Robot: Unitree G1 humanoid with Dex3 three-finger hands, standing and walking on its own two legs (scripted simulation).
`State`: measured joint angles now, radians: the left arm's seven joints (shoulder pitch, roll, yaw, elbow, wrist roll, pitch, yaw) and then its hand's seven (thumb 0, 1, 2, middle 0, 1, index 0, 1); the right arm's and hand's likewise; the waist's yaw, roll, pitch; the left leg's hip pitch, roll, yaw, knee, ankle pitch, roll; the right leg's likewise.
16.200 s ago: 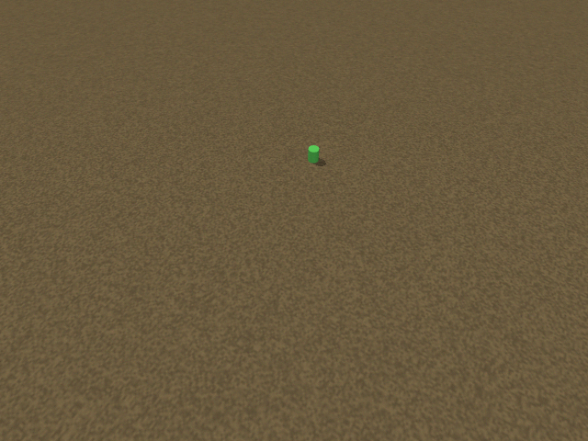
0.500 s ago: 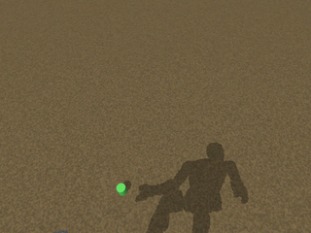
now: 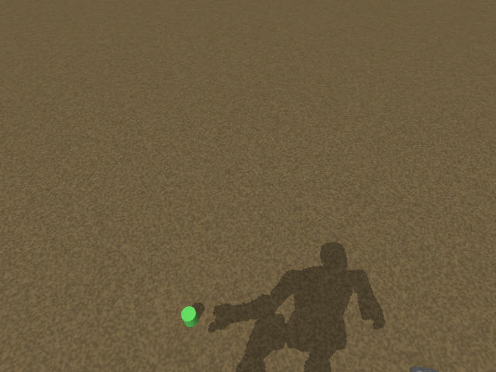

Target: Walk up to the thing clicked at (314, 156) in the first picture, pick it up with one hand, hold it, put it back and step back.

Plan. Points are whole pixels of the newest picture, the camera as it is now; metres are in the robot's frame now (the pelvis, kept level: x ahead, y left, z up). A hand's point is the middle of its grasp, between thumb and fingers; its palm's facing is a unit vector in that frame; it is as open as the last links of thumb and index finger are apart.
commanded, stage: walk up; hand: left
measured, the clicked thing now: (189, 316) +0.43 +0.25 -0.75
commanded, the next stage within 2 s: stand in 0.26 s
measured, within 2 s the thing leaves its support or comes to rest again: neither
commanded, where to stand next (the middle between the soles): +0.02 +0.02 m, yaw -1 degrees
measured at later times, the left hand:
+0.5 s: hand out of the picture +0.07 +0.24 -0.16, palm faces -0.04 -0.94 -0.34, open 7.4 cm
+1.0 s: hand out of the picture +0.06 +0.24 -0.16, palm faces -0.05 -0.94 -0.34, open 7.4 cm
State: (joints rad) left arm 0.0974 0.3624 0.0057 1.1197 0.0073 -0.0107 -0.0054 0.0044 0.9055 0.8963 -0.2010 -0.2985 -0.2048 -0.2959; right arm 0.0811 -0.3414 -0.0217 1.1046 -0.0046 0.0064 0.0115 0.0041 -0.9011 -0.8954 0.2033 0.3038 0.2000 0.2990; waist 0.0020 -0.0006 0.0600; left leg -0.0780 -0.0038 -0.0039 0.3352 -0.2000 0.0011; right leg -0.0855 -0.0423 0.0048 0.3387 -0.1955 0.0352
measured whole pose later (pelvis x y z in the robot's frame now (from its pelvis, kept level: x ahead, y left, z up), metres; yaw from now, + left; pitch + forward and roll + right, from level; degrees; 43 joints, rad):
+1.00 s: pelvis -0.01 -0.02 +0.00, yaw +0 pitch -3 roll +0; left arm 0.12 0.36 -0.01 1.11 0.01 -0.01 -0.01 0.00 0.91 0.90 -0.20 -0.30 -0.21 -0.30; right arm 0.12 -0.35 0.00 1.13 -0.01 0.00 0.01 0.00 -0.90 -0.90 0.20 0.30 0.20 0.30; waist -0.01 0.00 0.07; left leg -0.10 0.02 -0.01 0.32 -0.18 -0.02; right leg -0.11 -0.02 0.00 0.33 -0.17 0.01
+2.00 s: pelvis -0.01 -0.01 +0.00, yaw +0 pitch -3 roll +0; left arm 0.12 0.36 -0.01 1.11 0.01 -0.01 -0.01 0.00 0.90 0.90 -0.20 -0.30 -0.21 -0.30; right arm 0.12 -0.35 0.00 1.12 -0.01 0.00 0.01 0.00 -0.90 -0.90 0.20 0.30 0.20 0.30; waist 0.00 0.00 0.06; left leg -0.10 0.02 -0.01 0.33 -0.18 -0.02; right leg -0.11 -0.02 0.00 0.33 -0.18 0.02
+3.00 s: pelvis -0.01 +0.00 -0.04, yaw +0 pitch +10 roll -1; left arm 0.06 0.32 0.13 0.83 0.18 0.15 -0.01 0.00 -0.15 0.87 -0.17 -0.92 -0.19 -0.91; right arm 0.24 -0.24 -0.03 0.67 0.02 -0.06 0.00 0.01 -0.90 -0.89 0.20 0.30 0.20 0.30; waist -0.03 0.00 -0.04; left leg -0.58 0.02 -0.01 0.79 -0.38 -0.01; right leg -0.57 -0.02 0.01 0.76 -0.36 0.03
